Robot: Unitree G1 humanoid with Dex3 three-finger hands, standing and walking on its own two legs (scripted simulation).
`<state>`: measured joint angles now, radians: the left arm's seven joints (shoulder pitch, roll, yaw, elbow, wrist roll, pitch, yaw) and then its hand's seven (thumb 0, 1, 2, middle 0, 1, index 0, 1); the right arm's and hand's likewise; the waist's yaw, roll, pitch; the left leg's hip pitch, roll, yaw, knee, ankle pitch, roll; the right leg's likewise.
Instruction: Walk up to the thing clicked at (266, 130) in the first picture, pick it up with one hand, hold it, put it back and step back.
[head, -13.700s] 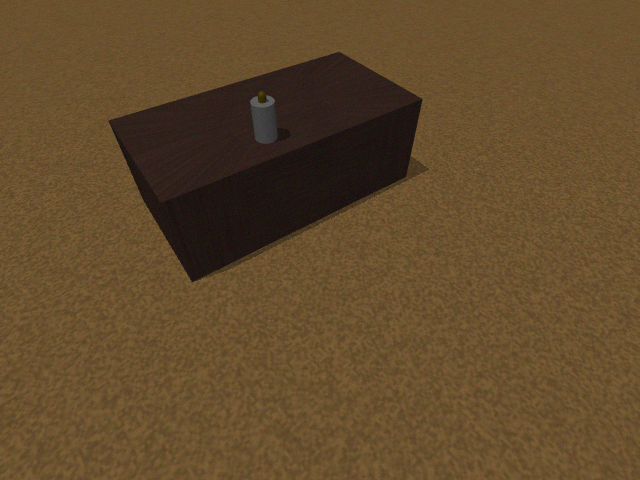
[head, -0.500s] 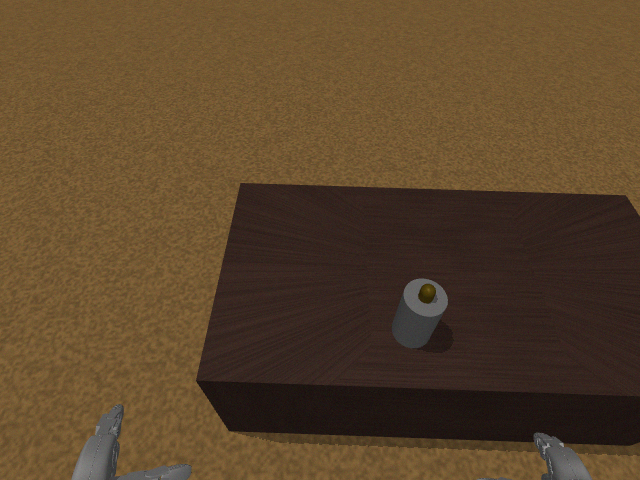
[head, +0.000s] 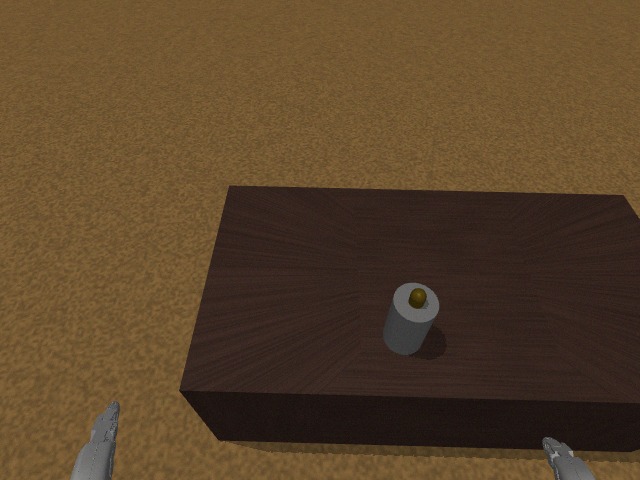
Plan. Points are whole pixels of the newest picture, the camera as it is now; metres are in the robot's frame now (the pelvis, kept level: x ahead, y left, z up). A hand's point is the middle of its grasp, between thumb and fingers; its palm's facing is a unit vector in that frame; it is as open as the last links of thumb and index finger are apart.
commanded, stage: go down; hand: right
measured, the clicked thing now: (410, 315) +0.46 -0.17 -0.23
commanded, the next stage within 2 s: none
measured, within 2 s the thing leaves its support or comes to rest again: neither
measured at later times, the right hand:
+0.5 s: hand out of the picture +0.15 -0.25 -0.08, palm faces +0.13 +0.94 -0.33, open 17.2 cm
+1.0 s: hand (578, 355) +0.29 -0.31 -0.01, palm faces +0.21 +0.96 -0.19, open 17.3 cm
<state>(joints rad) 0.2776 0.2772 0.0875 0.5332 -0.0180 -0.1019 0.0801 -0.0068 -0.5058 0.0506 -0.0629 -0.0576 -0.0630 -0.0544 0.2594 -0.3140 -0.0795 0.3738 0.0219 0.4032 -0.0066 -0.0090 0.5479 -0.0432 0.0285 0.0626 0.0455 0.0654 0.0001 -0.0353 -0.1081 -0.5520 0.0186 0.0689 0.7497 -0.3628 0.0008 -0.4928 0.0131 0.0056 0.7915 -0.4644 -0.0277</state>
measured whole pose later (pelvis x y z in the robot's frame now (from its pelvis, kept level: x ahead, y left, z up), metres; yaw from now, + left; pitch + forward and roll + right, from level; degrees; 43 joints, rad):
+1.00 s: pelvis -0.03 +0.01 -0.01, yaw +0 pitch +10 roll +2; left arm 0.35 0.29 0.00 0.42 -0.04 -0.16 0.13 -0.01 -0.52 0.05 -0.06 -0.06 -0.06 -0.05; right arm -0.24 -0.57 -0.39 0.71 0.11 0.21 0.26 -0.01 0.48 -0.01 0.06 0.04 0.06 0.05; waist 0.06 -0.02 -0.10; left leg -0.65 0.01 0.07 0.83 -0.35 0.01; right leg -0.60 0.00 0.01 0.89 -0.46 -0.02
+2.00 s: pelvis -0.03 +0.00 -0.02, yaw +1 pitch +16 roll +3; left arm 0.30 0.28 -0.04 0.36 -0.01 -0.13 0.06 -0.01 -0.53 0.07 -0.06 -0.06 -0.06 -0.05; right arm -0.61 -0.82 -0.58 1.23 0.11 -0.21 0.46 -0.02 0.55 -0.02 0.05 0.04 0.06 0.05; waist 0.12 0.03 -0.11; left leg -0.78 -0.01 0.08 0.84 -0.34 0.02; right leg -0.74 -0.02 0.02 0.94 -0.48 -0.02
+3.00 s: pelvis -0.07 +0.00 -0.16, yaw +5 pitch +32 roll +8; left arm 0.32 0.32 0.04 -0.17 0.09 -0.18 -0.04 -0.01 -0.55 0.07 -0.05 -0.05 -0.05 -0.05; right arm -0.73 -0.81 -0.74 1.36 0.07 -0.67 0.37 -0.02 0.59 -0.04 0.05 0.05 0.05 0.05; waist 0.38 0.06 -0.12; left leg -1.51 -0.02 0.14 1.44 -0.49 0.02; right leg -1.49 -0.05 0.07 1.61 -0.68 -0.02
